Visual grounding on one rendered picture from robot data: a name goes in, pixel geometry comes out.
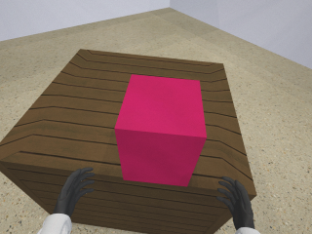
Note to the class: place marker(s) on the robot left forearm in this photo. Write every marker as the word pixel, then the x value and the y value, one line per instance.
pixel 56 224

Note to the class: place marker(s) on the carton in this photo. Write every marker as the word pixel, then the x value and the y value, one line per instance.
pixel 160 130

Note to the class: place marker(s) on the right robot hand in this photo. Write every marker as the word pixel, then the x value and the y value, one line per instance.
pixel 239 205

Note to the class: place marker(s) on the pedestal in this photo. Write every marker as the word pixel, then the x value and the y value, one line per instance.
pixel 71 126

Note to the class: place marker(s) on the left robot hand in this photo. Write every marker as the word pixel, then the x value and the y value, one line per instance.
pixel 71 193

